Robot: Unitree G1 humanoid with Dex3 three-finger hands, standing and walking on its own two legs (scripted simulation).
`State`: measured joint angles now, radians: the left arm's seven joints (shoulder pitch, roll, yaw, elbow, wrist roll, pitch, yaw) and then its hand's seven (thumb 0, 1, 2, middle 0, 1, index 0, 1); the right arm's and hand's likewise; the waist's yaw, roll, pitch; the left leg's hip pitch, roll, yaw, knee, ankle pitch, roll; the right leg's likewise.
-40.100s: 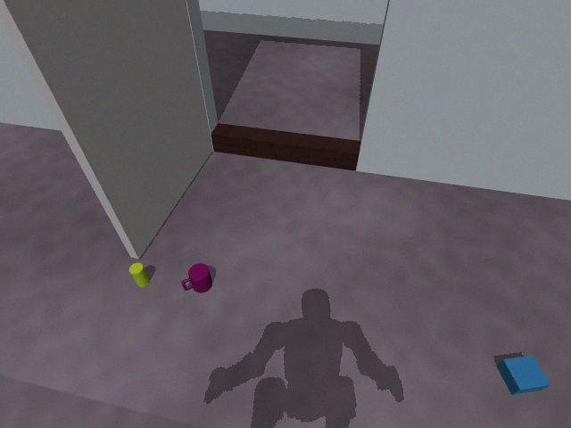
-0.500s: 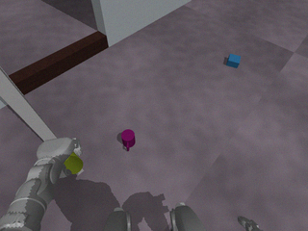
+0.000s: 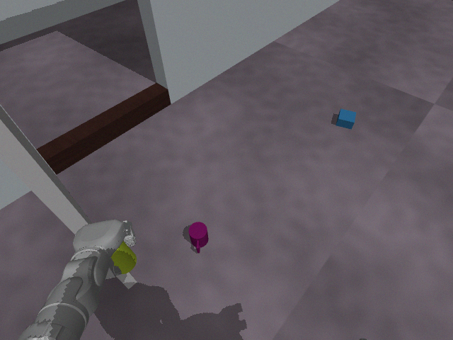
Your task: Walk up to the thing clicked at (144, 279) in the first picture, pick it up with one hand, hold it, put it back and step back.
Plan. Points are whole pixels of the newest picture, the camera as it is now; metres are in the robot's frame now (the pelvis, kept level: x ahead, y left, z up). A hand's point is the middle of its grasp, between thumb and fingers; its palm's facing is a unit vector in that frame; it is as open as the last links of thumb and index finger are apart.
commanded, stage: hold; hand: left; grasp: from above
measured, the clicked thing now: (116, 254) +0.34 +0.22 -0.09
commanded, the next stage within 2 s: crouch in 1.96 s
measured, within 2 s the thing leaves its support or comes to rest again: neither
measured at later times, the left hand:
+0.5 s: hand (102, 250) +0.32 +0.22 -0.02, palm faces -0.44 -0.06 -0.90, open 8.0 cm
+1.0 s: hand (102, 257) +0.30 +0.21 +0.00, palm faces -0.43 -0.06 -0.90, open 8.0 cm
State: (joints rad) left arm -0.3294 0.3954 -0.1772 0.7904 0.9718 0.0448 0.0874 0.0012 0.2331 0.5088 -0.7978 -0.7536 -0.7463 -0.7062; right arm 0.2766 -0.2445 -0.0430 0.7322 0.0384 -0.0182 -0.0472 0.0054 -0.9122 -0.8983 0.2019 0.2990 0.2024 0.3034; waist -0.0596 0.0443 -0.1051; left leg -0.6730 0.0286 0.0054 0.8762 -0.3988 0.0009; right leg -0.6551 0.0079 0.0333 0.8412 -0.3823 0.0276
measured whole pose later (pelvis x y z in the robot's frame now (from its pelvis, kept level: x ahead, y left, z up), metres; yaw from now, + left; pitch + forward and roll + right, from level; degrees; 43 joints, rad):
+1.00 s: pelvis +0.00 +0.00 +0.03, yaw +0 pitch +3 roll +0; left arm -0.22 0.40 -0.20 0.58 0.98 0.02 -0.06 0.00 0.24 0.50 -0.80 -0.75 -0.75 -0.70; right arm 0.21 -0.26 -0.03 0.67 0.06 0.04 -0.05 0.01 -0.92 -0.90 0.20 0.30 0.20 0.30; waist 0.00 0.06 -0.05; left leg -0.38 0.02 0.03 0.61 -0.29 0.00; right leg -0.38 0.00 0.05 0.62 -0.29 0.02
